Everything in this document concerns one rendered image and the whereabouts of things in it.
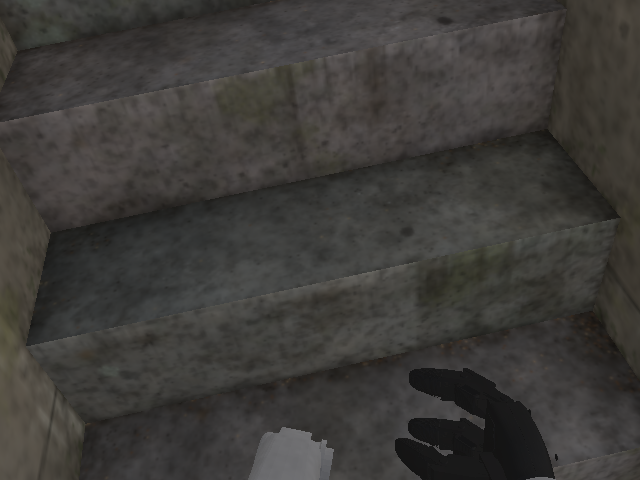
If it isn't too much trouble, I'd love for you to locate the left robot thigh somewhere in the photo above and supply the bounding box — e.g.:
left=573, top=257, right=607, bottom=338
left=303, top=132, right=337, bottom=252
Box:
left=248, top=427, right=334, bottom=480

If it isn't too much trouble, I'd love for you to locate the right robot hand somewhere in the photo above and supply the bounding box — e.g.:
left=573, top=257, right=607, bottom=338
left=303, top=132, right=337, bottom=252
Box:
left=395, top=368, right=558, bottom=480

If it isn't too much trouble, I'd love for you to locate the left robot shin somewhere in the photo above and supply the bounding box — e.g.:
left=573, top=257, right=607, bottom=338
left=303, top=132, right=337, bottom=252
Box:
left=253, top=432, right=274, bottom=465

